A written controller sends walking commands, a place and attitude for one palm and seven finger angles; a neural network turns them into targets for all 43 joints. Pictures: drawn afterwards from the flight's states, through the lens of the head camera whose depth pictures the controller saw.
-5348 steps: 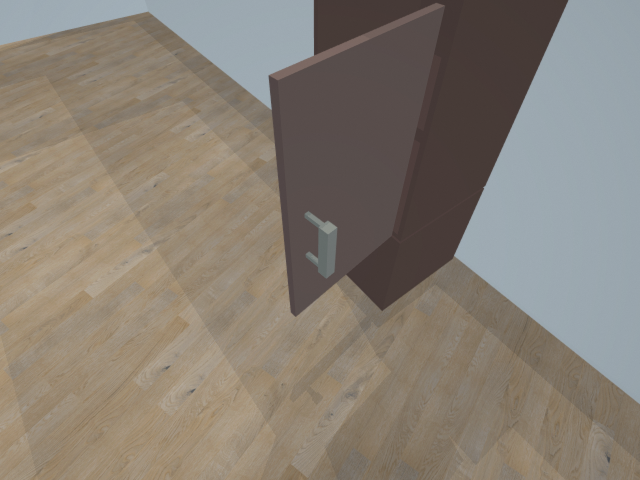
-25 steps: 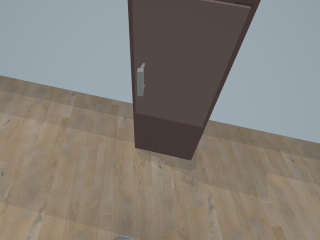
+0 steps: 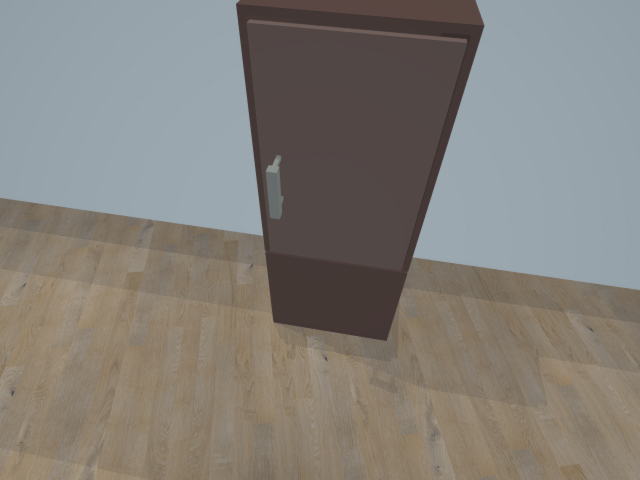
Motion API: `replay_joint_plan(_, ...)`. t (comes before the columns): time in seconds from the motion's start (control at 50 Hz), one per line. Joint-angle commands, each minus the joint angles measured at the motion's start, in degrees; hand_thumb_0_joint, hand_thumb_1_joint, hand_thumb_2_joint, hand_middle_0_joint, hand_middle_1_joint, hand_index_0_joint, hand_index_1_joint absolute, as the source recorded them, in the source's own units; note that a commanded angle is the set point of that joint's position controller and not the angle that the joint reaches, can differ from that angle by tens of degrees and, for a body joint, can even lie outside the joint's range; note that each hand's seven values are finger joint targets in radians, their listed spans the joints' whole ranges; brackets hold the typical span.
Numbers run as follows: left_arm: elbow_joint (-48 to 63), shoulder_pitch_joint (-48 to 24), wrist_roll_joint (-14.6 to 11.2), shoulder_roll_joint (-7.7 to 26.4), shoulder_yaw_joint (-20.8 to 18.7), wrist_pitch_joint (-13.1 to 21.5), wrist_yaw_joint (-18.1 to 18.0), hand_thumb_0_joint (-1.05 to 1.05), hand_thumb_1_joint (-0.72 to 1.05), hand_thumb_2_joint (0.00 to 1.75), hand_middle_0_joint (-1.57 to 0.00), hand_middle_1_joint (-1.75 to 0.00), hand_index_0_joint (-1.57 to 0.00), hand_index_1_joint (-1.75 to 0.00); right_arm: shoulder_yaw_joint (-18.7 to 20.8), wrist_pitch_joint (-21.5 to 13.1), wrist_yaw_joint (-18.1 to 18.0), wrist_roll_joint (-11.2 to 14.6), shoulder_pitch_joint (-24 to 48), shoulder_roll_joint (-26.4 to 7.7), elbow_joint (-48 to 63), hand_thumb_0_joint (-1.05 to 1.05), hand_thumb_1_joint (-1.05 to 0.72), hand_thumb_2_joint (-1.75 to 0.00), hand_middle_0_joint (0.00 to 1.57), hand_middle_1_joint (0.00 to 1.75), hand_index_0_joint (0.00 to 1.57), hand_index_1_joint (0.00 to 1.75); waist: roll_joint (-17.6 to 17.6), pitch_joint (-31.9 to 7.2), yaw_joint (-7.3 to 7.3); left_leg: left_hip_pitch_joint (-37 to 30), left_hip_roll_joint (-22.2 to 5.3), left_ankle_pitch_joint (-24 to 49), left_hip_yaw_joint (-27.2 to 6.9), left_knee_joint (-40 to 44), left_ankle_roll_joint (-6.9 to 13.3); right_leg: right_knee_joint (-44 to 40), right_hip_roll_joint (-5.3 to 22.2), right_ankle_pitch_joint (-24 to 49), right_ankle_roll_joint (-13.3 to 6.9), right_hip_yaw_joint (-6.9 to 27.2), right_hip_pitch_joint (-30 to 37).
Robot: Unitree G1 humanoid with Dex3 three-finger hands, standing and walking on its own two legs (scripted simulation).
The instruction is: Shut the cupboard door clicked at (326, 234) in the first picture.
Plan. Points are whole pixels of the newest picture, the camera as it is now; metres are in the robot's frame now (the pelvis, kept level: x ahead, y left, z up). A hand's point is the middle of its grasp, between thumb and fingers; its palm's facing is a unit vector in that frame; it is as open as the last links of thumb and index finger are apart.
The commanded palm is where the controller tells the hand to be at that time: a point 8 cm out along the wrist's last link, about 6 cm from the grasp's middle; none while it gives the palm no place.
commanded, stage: let the arm hang, fingers relaxed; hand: left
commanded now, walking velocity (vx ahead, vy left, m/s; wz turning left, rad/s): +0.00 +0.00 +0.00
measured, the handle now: (276, 187) +0.72 +0.14 -0.08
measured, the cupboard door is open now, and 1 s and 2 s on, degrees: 0 0 0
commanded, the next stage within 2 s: look to check the result in 0.16 s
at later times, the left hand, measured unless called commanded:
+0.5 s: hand out of the picture -0.03 +0.16 -0.18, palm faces +0.07 -0.98 -0.18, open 7.4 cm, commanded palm none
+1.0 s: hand out of the picture -0.01 +0.15 -0.18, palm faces +0.06 -0.98 -0.16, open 7.4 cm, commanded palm none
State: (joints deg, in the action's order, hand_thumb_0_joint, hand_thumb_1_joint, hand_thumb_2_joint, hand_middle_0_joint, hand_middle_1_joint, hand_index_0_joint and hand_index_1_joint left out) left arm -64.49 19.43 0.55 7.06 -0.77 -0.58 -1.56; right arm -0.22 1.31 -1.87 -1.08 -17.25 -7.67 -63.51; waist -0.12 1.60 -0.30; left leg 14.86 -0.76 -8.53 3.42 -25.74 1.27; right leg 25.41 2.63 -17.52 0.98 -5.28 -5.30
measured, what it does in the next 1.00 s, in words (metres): stands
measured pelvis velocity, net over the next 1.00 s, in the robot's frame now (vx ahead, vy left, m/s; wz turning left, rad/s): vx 0.02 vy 0.00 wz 0.00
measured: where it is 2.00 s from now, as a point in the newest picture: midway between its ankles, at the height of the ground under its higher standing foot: outside the picture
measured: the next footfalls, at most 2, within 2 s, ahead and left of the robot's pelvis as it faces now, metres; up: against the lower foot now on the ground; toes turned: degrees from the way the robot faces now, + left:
none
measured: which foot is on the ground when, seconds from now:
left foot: down 0.00-1.00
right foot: down 0.00-1.00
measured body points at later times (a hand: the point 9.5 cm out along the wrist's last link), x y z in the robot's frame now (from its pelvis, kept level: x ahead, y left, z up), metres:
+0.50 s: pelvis +0.01 +0.00 +0.00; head +0.02 +0.00 +0.45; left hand -0.04 +0.22 -0.16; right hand +0.00 -0.21 -0.16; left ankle +0.06 +0.11 -0.74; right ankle -0.04 -0.13 -0.74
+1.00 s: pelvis +0.02 +0.00 +0.00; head +0.03 +0.00 +0.45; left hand -0.01 +0.21 -0.16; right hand +0.01 -0.22 -0.16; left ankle +0.06 +0.11 -0.74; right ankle -0.04 -0.13 -0.74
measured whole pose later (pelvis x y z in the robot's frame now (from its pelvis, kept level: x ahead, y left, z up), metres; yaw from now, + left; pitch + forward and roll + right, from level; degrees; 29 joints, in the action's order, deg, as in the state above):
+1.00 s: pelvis +0.02 +0.00 +0.00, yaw +0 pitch -2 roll +0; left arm -64.9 19.1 0.5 6.9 -1.3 -0.3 -1.8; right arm -0.3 0.7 -2.4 -1.0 -16.5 -7.8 -63.9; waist -0.3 2.9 -0.2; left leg 13.3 -0.6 -9.9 3.3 -25.2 0.9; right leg 23.3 2.6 -18.2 0.9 -5.4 -2.9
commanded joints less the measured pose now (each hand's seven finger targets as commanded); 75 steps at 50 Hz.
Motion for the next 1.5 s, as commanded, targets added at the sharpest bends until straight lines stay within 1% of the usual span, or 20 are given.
replay_joint_plan(0.0,0.46,5.88,0.16,5.40,-1.23,0.30,-0.33,0.00,0.90,0.90,-0.20,-0.30,-0.20,-0.30,1.09,-1.02,-0.30,-0.04,-3.50,-5.11,1.29,0.00,-0.90,-0.90,0.20,0.30,0.20,0.30,1.35,4.69,0.32,-1.68,-4.04,-1.84,-6.34,6.01,0.67,-6.85,3.09,0.92,-3.30,4.46,-7.51)
replay_joint_plan(0.1,0.48,5.48,0.19,4.94,-1.44,0.26,-0.32,0.00,0.90,0.90,-0.20,-0.30,-0.20,-0.30,1.14,-1.08,-0.44,-0.06,-4.02,-4.87,1.31,0.00,-0.90,-0.90,0.20,0.30,0.20,0.30,1.46,5.56,0.23,-0.89,-3.96,-2.26,-6.32,6.21,0.54,-6.83,2.99,1.10,-3.26,4.11,-7.39)
replay_joint_plan(0.2,0.47,5.75,0.20,4.63,-1.50,0.32,-0.34,0.00,0.90,0.90,-0.20,-0.30,-0.20,-0.30,1.23,-1.19,-0.52,-0.02,-4.22,-4.84,1.44,0.00,-0.90,-0.90,0.20,0.30,0.20,0.30,1.20,4.42,0.21,-1.89,-4.03,-1.20,-6.51,5.96,0.71,-6.72,2.99,1.93,-3.22,3.97,-6.83)
replay_joint_plan(0.32,0.49,6.19,0.26,4.83,-1.55,0.48,-0.41,0.00,0.90,0.90,-0.20,-0.30,-0.20,-0.30,1.30,-1.22,-0.51,0.24,-4.15,-5.31,1.51,0.00,-0.90,-0.90,0.20,0.30,0.20,0.30,-1.13,3.83,0.22,-3.46,-4.36,1.73,-6.17,5.00,0.89,-6.95,3.08,2.82,-3.06,3.94,-7.11)
replay_joint_plan(0.44,0.23,6.28,0.20,4.68,-1.40,0.48,-0.47,0.00,0.90,0.90,-0.20,-0.30,-0.20,-0.30,1.21,-1.20,-0.52,0.16,-3.83,-5.10,1.26,0.00,-0.90,-0.90,0.20,0.30,0.20,0.30,-0.20,4.24,0.06,-4.04,-4.45,2.83,-5.84,4.82,0.91,-7.14,3.26,3.55,-2.93,3.99,-7.17)
replay_joint_plan(0.52,0.04,6.63,0.22,5.06,-1.35,0.45,-0.45,0.00,0.90,0.90,-0.20,-0.30,-0.20,-0.30,1.16,-1.05,-0.51,0.27,-3.47,-5.52,1.27,0.00,-0.90,-0.90,0.20,0.30,0.20,0.30,-0.47,5.06,0.14,-4.00,-4.41,1.58,-5.86,5.09,0.82,-7.64,3.11,2.55,-2.98,4.17,-7.52)
replay_joint_plan(0.6,-0.15,6.35,0.21,4.72,-1.26,0.39,-0.41,0.00,0.90,0.90,-0.20,-0.30,-0.20,-0.30,1.11,-1.13,-0.54,0.12,-3.31,-5.31,1.22,0.00,-0.90,-0.90,0.20,0.30,0.20,0.30,0.69,5.08,0.03,-3.81,-4.29,0.77,-5.92,5.70,0.75,-7.39,3.10,2.80,-2.91,4.27,-7.15)
replay_joint_plan(0.62,-0.15,6.83,0.23,5.18,-1.34,0.49,-0.39,0.00,0.90,0.90,-0.20,-0.30,-0.20,-0.30,1.10,-1.16,-0.52,0.28,-3.15,-5.72,1.44,0.00,-0.90,-0.90,0.20,0.30,0.20,0.30,0.13,4.47,0.27,-4.43,-4.36,2.17,-5.81,5.31,0.83,-7.57,3.17,3.40,-2.91,4.21,-6.92)
replay_joint_plan(0.66,-0.15,6.30,0.21,4.71,-1.26,0.50,-0.43,0.00,0.90,0.90,-0.20,-0.30,-0.20,-0.30,1.08,-1.21,-0.54,0.14,-3.16,-5.48,1.23,0.00,-0.90,-0.90,0.20,0.30,0.20,0.30,-0.46,4.36,0.06,-4.44,-4.39,2.19,-5.82,5.26,0.82,-7.55,3.31,3.39,-2.89,4.18,-6.79)
replay_joint_plan(0.76,-0.05,6.02,0.20,4.87,-1.27,0.53,-0.44,0.00,0.90,0.90,-0.20,-0.30,-0.20,-0.30,1.01,-1.28,-0.54,0.19,-2.98,-5.31,1.09,0.00,-0.90,-0.90,0.20,0.30,0.20,0.30,-0.20,4.82,0.15,-4.34,-4.37,3.64,-5.73,5.03,0.82,-7.75,3.39,4.31,-2.91,4.07,-6.41)
replay_joint_plan(0.82,0.06,6.35,0.18,5.23,-1.36,0.64,-0.48,0.00,0.90,0.90,-0.20,-0.30,-0.20,-0.30,1.00,-1.43,-0.60,0.27,-2.88,-5.87,1.24,0.00,-0.90,-0.90,0.20,0.30,0.20,0.30,-0.11,3.69,0.36,-5.06,-4.46,5.83,-5.71,4.45,0.90,-7.70,3.32,5.43,-2.91,4.04,-5.58)
replay_joint_plan(0.9,0.00,5.69,0.14,4.68,-1.38,0.51,-0.48,0.00,0.90,0.90,-0.20,-0.30,-0.20,-0.30,0.94,-1.38,-0.65,0.14,-3.00,-5.49,0.93,0.00,-0.90,-0.90,0.20,0.30,0.20,0.30,-0.09,4.68,0.14,-4.51,-4.34,4.83,-5.74,4.70,0.75,-7.70,3.26,4.87,-2.89,4.00,-5.65)
replay_joint_plan(1.02,0.17,5.90,0.17,5.18,-1.39,0.60,-0.50,0.00,0.90,0.90,-0.20,-0.30,-0.20,-0.30,0.94,-1.33,-0.61,0.26,-2.79,-5.77,1.06,0.00,-0.90,-0.90,0.20,0.30,0.20,0.30,-0.64,4.67,0.37,-4.88,-4.40,6.01,-5.61,4.21,0.80,-8.14,3.43,5.49,-2.95,3.81,-5.48)
replay_joint_plan(1.1,0.14,5.62,0.09,4.89,-1.37,0.60,-0.53,0.00,0.90,0.90,-0.20,-0.30,-0.20,-0.30,0.88,-1.39,-0.66,0.16,-3.08,-5.47,0.79,0.00,-0.90,-0.90,0.20,0.30,0.20,0.30,-0.38,3.98,0.13,-5.14,-4.43,6.72,-5.63,4.22,0.83,-7.96,3.49,6.34,-2.98,3.96,-4.71)
replay_joint_plan(1.12,0.26,5.99,0.15,5.37,-1.42,0.69,-0.54,0.00,0.90,0.90,-0.20,-0.30,-0.20,-0.30,0.97,-1.41,-0.63,0.27,-2.82,-5.92,0.93,0.00,-0.90,-0.90,0.20,0.30,0.20,0.30,-0.93,3.71,0.40,-5.63,-4.50,7.74,-5.52,3.79,0.85,-8.07,3.40,6.91,-2.91,3.81,-4.72)
replay_joint_plan(1.3,-0.02,5.83,0.09,4.77,-1.33,0.57,-0.57,0.00,0.90,0.90,-0.20,-0.30,-0.20,-0.30,0.78,-1.46,-0.76,0.15,-2.99,-5.58,0.67,0.00,-0.90,-0.90,0.20,0.30,0.20,0.30,0.54,4.46,0.19,-5.46,-4.45,7.31,-5.51,4.33,0.82,-8.12,3.47,6.83,-2.96,4.03,-4.43)
replay_joint_plan(1.32,0.01,6.15,0.12,5.41,-1.42,0.64,-0.54,0.00,0.90,0.90,-0.20,-0.30,-0.20,-0.30,0.76,-1.45,-0.74,0.34,-2.84,-5.90,0.77,0.00,-0.90,-0.90,0.20,0.30,0.20,0.30,0.11,4.06,0.41,-5.86,-4.59,8.04,-5.48,4.05,0.86,-8.37,3.47,7.14,-2.95,3.86,-4.30)
replay_joint_plan(1.4,-0.14,6.16,0.08,4.81,-1.35,0.63,-0.54,0.00,0.90,0.90,-0.20,-0.30,-0.20,-0.30,0.75,-1.48,-0.78,0.20,-2.92,-5.61,0.63,0.00,-0.90,-0.90,0.20,0.30,0.20,0.30,-0.33,4.30,0.28,-5.73,-4.46,7.81,-5.46,4.05,0.84,-8.34,3.59,7.27,-2.92,3.80,-4.23)
replay_joint_plan(1.42,-0.14,6.35,0.11,5.27,-1.38,0.69,-0.57,0.00,0.90,0.90,-0.20,-0.30,-0.20,-0.30,0.78,-1.40,-0.74,0.34,-2.77,-5.88,0.81,0.00,-0.90,-0.90,0.20,0.30,0.20,0.30,-1.20,4.55,0.44,-5.87,-4.59,8.02,-5.53,3.90,0.89,-8.66,3.49,7.29,-2.94,3.74,-4.51)
replay_joint_plan(1.48,-0.13,6.21,0.10,4.73,-1.29,0.67,-0.59,0.00,0.90,0.90,-0.20,-0.30,-0.20,-0.30,0.73,-1.43,-0.77,0.20,-2.84,-5.57,0.59,0.00,-0.90,-0.90,0.20,0.30,0.20,0.30,-0.57,4.75,0.30,-5.64,-4.44,8.31,-5.51,3.81,0.88,-8.56,3.61,7.79,-2.97,3.89,-4.27)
